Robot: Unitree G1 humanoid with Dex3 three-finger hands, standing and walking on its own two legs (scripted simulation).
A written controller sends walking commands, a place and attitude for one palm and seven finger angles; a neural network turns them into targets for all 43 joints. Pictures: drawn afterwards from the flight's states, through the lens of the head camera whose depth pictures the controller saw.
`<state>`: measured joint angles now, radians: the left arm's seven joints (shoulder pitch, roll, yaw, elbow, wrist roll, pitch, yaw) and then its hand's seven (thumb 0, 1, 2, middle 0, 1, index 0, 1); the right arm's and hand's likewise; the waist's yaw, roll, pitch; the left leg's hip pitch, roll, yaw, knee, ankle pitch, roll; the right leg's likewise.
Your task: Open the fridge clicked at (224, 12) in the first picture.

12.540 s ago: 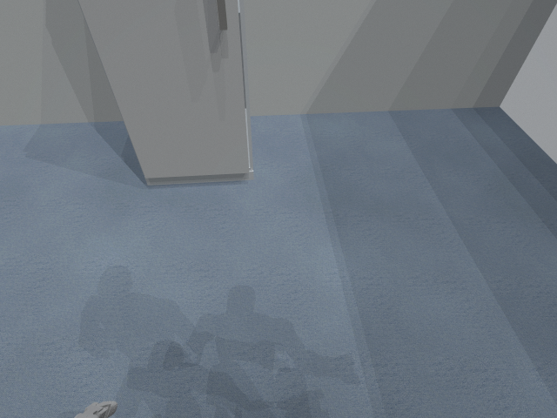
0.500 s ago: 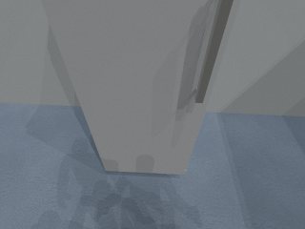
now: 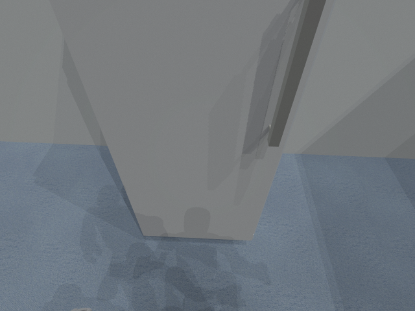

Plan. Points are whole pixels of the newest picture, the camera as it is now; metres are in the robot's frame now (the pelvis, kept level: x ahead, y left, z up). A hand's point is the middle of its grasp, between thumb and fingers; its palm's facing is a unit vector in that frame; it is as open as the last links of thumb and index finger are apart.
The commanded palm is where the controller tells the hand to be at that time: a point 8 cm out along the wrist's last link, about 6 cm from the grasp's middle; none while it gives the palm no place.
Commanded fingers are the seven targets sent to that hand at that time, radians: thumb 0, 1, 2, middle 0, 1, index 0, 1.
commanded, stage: look again from close up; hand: right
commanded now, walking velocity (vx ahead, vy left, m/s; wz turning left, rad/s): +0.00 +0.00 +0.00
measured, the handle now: (288, 76) +0.53 -0.13 +0.20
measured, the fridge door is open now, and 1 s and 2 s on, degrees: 0 0 0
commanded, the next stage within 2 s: raise the hand to about handle height in 1.22 s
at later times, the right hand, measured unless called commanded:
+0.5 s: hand out of the picture +0.07 -0.24 -0.16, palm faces -0.02 +0.95 -0.32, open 7.4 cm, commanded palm none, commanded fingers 0.00 -0.90 -0.90 0.20 0.30 0.20 0.30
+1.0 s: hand out of the picture +0.08 -0.24 -0.16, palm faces -0.01 +0.95 -0.33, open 7.4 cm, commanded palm none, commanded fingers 0.00 -0.90 -0.90 0.20 0.30 0.20 0.30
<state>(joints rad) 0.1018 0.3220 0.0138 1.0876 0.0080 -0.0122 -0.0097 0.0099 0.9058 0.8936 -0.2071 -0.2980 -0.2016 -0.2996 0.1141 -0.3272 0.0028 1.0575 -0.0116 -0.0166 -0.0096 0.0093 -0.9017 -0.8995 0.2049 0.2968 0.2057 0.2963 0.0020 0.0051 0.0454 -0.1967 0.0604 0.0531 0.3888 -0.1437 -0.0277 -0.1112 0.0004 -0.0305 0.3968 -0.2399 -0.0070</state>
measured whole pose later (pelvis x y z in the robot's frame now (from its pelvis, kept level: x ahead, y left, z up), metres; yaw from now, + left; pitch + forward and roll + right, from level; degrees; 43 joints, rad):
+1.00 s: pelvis +0.01 +0.01 +0.00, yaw +0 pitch -2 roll +0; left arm 0.13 0.32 0.00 1.13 0.01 -0.01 0.00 0.01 0.91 0.89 -0.21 -0.30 -0.20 -0.30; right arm 0.14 -0.33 0.00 1.10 -0.01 -0.01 -0.01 0.01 -0.90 -0.90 0.20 0.30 0.21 0.30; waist 0.00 0.00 0.04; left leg -0.15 0.05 0.06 0.33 -0.13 -0.02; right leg -0.06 -0.01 -0.03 0.32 -0.22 0.00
